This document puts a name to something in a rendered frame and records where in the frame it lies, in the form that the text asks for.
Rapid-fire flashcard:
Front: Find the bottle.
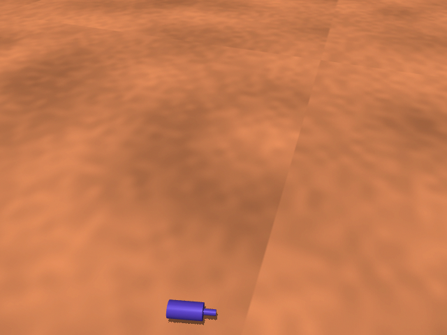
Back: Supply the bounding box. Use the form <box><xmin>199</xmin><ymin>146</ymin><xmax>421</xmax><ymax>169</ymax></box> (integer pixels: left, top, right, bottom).
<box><xmin>166</xmin><ymin>299</ymin><xmax>217</xmax><ymax>321</ymax></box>

